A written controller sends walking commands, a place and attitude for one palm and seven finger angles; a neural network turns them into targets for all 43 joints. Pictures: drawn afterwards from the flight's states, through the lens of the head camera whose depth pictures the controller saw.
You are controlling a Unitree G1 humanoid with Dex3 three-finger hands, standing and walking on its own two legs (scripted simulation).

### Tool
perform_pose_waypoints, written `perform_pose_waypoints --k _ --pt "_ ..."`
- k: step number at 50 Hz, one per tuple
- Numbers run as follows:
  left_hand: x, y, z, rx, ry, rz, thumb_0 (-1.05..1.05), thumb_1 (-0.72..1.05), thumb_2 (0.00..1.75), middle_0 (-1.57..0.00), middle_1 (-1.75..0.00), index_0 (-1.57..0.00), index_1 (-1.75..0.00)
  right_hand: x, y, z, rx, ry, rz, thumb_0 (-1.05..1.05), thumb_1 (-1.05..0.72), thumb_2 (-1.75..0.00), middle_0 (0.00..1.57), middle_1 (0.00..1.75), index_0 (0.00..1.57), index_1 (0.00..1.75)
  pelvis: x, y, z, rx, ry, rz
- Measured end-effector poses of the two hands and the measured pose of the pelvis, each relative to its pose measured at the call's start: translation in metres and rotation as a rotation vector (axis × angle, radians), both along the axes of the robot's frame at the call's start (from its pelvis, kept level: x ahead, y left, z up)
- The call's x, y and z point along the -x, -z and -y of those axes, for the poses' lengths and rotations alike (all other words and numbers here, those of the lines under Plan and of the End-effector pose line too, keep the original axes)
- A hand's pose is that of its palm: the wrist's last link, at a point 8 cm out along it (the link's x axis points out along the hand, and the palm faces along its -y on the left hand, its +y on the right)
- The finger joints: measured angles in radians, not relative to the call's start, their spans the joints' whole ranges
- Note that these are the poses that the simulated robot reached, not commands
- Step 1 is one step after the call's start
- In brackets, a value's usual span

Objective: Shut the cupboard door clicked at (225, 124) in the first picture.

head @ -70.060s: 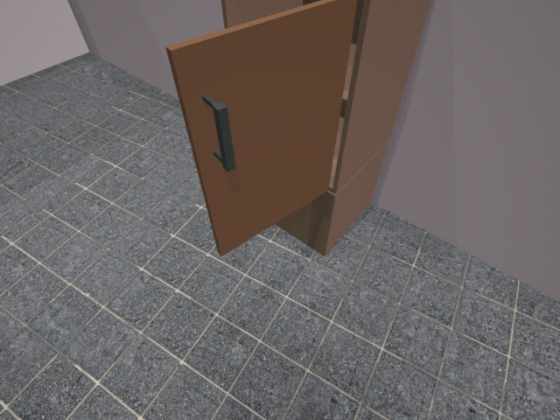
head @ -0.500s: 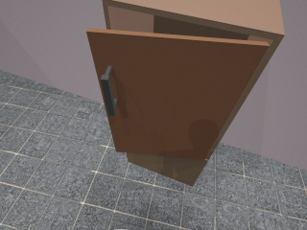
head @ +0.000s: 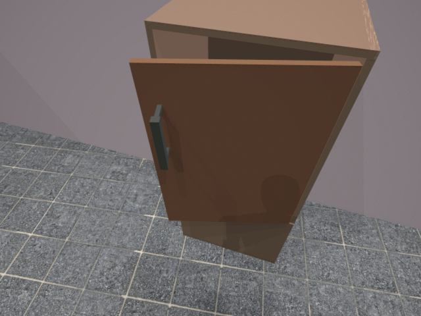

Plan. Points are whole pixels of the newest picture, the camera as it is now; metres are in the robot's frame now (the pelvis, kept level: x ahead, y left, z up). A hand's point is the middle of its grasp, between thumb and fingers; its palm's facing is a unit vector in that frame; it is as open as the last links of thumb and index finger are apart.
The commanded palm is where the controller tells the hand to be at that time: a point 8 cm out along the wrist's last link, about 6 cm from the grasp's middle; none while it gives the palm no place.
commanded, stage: come to a stop and stand still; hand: left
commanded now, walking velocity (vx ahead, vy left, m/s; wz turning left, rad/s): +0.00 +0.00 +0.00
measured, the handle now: (161, 138) +0.46 +0.13 +0.09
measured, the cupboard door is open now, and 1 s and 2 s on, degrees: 17 17 17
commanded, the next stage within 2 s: look again from close up in 0.62 s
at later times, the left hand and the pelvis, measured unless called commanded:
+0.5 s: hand out of the picture -0.02 +0.18 -0.18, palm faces +0.02 -0.99 -0.15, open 7.4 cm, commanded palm none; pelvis +0.00 +0.04 +0.00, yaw -2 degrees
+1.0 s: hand out of the picture -0.01 +0.18 -0.18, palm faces +0.01 -0.99 -0.14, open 7.4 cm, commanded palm none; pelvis +0.01 +0.03 +0.00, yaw -2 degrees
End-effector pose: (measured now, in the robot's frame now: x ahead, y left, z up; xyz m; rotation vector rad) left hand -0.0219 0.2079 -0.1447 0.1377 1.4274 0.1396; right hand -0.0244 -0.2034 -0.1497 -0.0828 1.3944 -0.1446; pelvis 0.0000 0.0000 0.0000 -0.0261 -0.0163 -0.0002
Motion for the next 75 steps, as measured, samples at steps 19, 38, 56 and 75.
perform_pose_waypoints --k 19,38,56,75 --pt "-0.014 -0.003 -0.036 -0.01 0.002 0.02 0.0 0.92 0.89 -0.19 -0.3 -0.19 -0.3 0.016 0.0 -0.043 -0.017 0.005 -0.043 0.0 -0.91 -0.9 0.2 0.3 0.2 0.3 0.0 -0.002 -0.034 -0.018 0.025 0.005" --pt "0.002 0.006 -0.017 0.058 -0.011 -0.048 0.0 0.91 0.89 -0.19 -0.3 -0.2 -0.3 0.004 -0.004 -0.041 0.021 0.017 -0.041 0.0 -0.91 -0.9 0.2 0.29 0.2 0.29 -0.005 -0.002 -0.038 -0.014 0.037 0.018" --pt "-0.009 0.003 -0.017 0.036 -0.001 -0.037 0.0 0.91 0.89 -0.19 -0.3 -0.19 -0.3 0.012 -0.004 -0.042 -0.004 0.03 -0.079 0.0 -0.91 -0.9 0.2 0.29 0.2 0.3 -0.008 -0.003 -0.03 -0.017 0.036 0.011" --pt "-0.008 0.007 0.001 0.058 0.007 -0.072 0.0 0.91 0.89 -0.19 -0.3 -0.19 -0.3 0.009 -0.004 -0.028 0.017 0.052 -0.076 0.0 -0.91 -0.9 0.2 0.29 0.2 0.3 -0.01 -0.001 -0.015 -0.03 0.039 0.003"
